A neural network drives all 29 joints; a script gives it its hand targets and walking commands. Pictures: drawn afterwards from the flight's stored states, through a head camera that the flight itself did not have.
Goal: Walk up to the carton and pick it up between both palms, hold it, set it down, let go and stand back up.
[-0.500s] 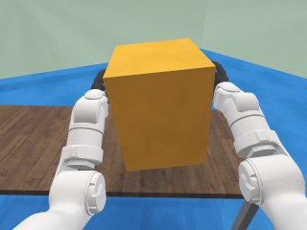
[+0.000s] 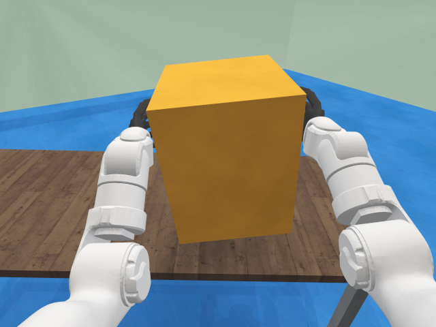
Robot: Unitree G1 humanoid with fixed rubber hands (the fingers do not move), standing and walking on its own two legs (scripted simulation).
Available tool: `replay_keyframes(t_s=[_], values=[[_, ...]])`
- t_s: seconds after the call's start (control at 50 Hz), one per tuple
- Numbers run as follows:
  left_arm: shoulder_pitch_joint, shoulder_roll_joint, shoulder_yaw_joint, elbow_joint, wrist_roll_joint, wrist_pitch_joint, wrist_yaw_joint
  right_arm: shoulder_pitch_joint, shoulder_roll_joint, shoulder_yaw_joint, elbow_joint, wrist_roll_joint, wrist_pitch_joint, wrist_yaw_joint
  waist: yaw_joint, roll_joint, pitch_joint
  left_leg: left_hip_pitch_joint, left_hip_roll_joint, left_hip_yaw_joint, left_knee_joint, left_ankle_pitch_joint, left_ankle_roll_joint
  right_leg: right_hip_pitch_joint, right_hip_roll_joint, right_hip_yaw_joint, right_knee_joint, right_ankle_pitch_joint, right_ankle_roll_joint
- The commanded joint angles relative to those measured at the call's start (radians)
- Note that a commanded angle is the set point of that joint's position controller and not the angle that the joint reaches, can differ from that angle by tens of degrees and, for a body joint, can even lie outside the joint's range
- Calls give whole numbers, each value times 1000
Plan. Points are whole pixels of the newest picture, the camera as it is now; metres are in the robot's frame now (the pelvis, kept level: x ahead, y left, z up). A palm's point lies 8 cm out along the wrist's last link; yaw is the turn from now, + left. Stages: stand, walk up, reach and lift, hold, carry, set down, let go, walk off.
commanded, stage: hold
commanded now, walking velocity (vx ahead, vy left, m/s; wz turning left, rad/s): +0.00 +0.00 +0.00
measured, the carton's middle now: (225, 145) +0.41 +0.00 +0.22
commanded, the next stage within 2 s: none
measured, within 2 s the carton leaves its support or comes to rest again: neither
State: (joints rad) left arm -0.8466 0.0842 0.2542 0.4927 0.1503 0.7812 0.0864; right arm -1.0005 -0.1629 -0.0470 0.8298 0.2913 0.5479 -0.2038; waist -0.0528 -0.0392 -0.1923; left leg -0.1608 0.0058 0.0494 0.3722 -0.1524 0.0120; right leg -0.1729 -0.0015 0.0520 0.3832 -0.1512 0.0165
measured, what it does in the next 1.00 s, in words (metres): stands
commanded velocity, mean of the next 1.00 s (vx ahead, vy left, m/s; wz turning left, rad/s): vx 0.00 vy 0.00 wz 0.00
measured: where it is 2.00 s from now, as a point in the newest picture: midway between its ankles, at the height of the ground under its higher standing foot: outside the picture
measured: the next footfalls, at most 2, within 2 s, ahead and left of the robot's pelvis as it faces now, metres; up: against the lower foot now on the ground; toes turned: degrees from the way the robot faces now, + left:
none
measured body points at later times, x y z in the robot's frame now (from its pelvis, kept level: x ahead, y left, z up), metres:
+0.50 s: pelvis +0.00 +0.00 +0.00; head -0.10 +0.02 +0.44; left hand +0.38 +0.16 +0.25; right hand +0.39 -0.15 +0.28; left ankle +0.04 +0.11 -0.74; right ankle +0.04 -0.13 -0.74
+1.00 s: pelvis +0.00 +0.00 +0.00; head -0.10 +0.02 +0.44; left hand +0.38 +0.16 +0.26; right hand +0.39 -0.15 +0.28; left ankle +0.04 +0.11 -0.74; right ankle +0.04 -0.13 -0.74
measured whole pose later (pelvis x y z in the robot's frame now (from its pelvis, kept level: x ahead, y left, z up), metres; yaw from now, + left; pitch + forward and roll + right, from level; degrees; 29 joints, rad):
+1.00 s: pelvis +0.00 +0.00 +0.00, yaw +0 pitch -3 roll +0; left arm -0.85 0.08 0.25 0.49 0.15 0.78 0.09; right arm -1.00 -0.16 -0.05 0.83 0.29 0.55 -0.20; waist -0.05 -0.04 -0.19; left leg -0.16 0.01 0.05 0.37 -0.15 0.01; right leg -0.17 0.00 0.05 0.38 -0.15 0.02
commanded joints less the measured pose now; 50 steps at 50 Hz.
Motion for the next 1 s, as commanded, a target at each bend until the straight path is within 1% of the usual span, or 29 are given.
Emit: replay_keyframes(t_s=[0.0,0.02,0.04,0.06,0.1,0.14,0.16,0.18,0.2,0.24,0.34,0.36,0.38,0.4,0.42,0.44,0.5,0.6,0.62,0.66,0.68,0.72,0.74,0.76,0.82,0.84,0.9,0.94,0.98], values=[[-1011,-689,-360,-259,-200,-96,-141,-888,773,280,-365,203,-4,126,1,81,-319,37,-31,-82,-67,45,-27,147,91,-25,-111,84,-7],[-1002,-696,-370,-262,-204,-95,-141,-884,769,280,-370,205,-6,125,-7,80,-326,41,-31,-84,-61,64,-29,151,91,-25,-110,103,-5],[-1005,-695,-363,-256,-200,-95,-142,-890,771,281,-370,205,-7,125,0,78,-318,40,-31,-83,-63,56,-27,149,91,-25,-111,95,-4],[-997,-699,-364,-245,-199,-93,-142,-890,769,280,-370,205,-6,124,-5,78,-315,41,-32,-82,-63,52,-28,149,91,-26,-112,93,-6],[-1003,-692,-362,-255,-196,-94,-142,-885,774,282,-369,205,-6,123,-3,81,-318,36,-32,-81,-66,41,-27,151,89,-24,-111,87,-5],[-1006,-701,-373,-267,-204,-95,-139,-890,770,284,-383,208,-7,124,-9,88,-333,44,-33,-84,-60,58,-30,150,91,-26,-111,101,-4],[-1014,-692,-368,-268,-199,-96,-138,-880,769,277,-360,206,-2,125,-8,89,-319,43,-32,-82,-65,48,-31,147,91,-27,-111,90,-3],[-1001,-695,-365,-256,-200,-94,-138,-891,775,289,-380,209,-5,124,-2,76,-324,40,-33,-82,-64,55,-27,152,92,-27,-111,95,-4],[-999,-688,-358,-251,-197,-93,-139,-890,777,289,-370,207,-4,123,4,72,-318,40,-34,-81,-64,56,-26,152,91,-27,-112,94,-2],[-1002,-693,-360,-248,-197,-94,-140,-881,775,275,-360,201,-3,124,-3,85,-306,31,-34,-81,-67,37,-27,145,89,-26,-114,80,-5],[-997,-698,-374,-275,-203,-96,-139,-884,774,288,-388,210,-6,124,-6,81,-338,49,-30,-84,-58,78,-33,155,93,-27,-107,112,-4],[-1004,-696,-372,-272,-202,-95,-138,-867,767,276,-368,207,-2,124,-13,91,-327,49,-31,-83,-61,64,-34,152,92,-27,-110,103,-6],[-997,-694,-369,-262,-201,-93,-139,-879,769,281,-377,208,-2,122,-9,79,-325,44,-32,-84,-59,66,-31,158,92,-25,-111,104,-3],[-994,-699,-370,-271,-201,-93,-139,-879,771,287,-384,211,-4,122,-5,84,-330,49,-31,-82,-58,81,-33,158,93,-26,-107,118,-5],[-1007,-691,-367,-267,-201,-95,-141,-875,772,284,-372,209,-2,122,-9,80,-327,48,-32,-82,-59,71,-31,160,92,-26,-110,110,-4],[-1002,-696,-368,-271,-196,-93,-142,-874,769,281,-368,209,-3,123,-9,95,-316,49,-31,-83,-60,70,-33,152,91,-26,-108,107,-5],[-1002,-696,-368,-262,-202,-92,-140,-878,769,275,-367,207,-1,123,-9,82,-316,39,-31,-83,-61,60,-32,151,90,-26,-109,97,-5],[-999,-698,-364,-253,-201,-93,-140,-889,774,280,-381,205,-4,122,-5,79,-325,41,-31,-82,-61,58,-29,151,91,-25,-112,98,-5],[-1005,-688,-359,-259,-202,-96,-142,-876,770,276,-358,203,-1,123,-8,80,-312,37,-34,-82,-64,44,-27,149,88,-24,-115,85,-3],[-996,-695,-368,-266,-204,-94,-142,-878,774,283,-377,209,-4,120,-8,80,-331,51,-34,-80,-54,85,-31,159,93,-29,-107,119,-2],[-1004,-687,-370,-276,-209,-97,-142,-874,777,287,-385,210,-4,120,-10,73,-343,53,-35,-81,-54,76,-27,164,89,-24,-111,118,-2],[-1010,-702,-378,-270,-211,-95,-141,-882,771,275,-374,207,-4,121,-17,91,-330,51,-31,-84,-59,73,-33,151,91,-27,-110,114,-5],[-987,-695,-364,-254,-200,-92,-142,-888,773,288,-388,210,-6,120,-6,74,-324,46,-32,-82,-56,73,-30,158,92,-27,-112,112,-3],[-997,-694,-365,-258,-198,-94,-144,-873,775,280,-372,206,-2,119,-11,77,-317,44,-30,-82,-60,60,-29,156,90,-24,-112,105,-4],[-997,-693,-359,-258,-197,-92,-143,-882,773,283,-376,210,-1,123,0,84,-321,42,-33,-80,-60,66,-29,154,92,-24,-110,104,-5],[-990,-701,-365,-265,-200,-94,-142,-884,774,290,-380,215,-2,123,-2,79,-334,48,-29,-84,-56,81,-31,159,95,-24,-107,113,-4],[-991,-698,-362,-244,-195,-93,-144,-881,768,277,-367,205,-1,122,-7,81,-308,36,-30,-85,-62,58,-30,152,93,-23,-114,94,-7],[-1015,-694,-368,-259,-202,-97,-143,-884,769,275,-363,203,-2,124,-10,86,-311,36,-29,-86,-65,44,-31,146,90,-27,-111,87,-8],[-994,-696,-368,-269,-200,-93,-141,-879,770,283,-384,212,-4,123,-8,84,-335,50,-30,-83,-57,77,-32,159,94,-28,-108,116,-4]])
